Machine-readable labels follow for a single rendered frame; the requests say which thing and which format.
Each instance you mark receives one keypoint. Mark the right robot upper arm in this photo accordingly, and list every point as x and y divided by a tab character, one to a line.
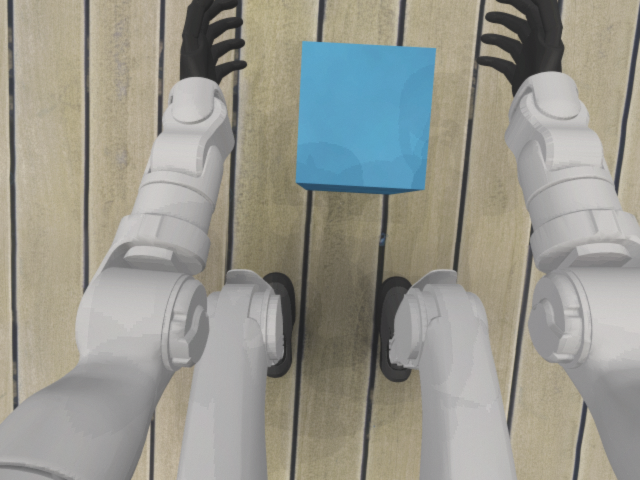
587	319

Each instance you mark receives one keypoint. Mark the robot left hand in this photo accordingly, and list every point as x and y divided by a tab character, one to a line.
198	57

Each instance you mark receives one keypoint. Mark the carton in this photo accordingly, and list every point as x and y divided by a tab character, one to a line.
364	117

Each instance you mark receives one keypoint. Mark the robot right forearm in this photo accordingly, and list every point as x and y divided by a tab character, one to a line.
568	190

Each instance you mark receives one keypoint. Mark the robot left shin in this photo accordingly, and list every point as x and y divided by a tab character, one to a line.
240	276

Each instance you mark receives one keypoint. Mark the robot right hand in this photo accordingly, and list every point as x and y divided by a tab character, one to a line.
541	49

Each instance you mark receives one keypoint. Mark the right robot thigh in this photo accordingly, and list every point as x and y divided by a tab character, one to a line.
464	429

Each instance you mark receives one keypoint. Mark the robot left forearm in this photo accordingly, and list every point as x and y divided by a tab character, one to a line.
168	226

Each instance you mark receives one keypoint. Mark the left robot upper arm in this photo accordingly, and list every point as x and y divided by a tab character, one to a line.
136	328

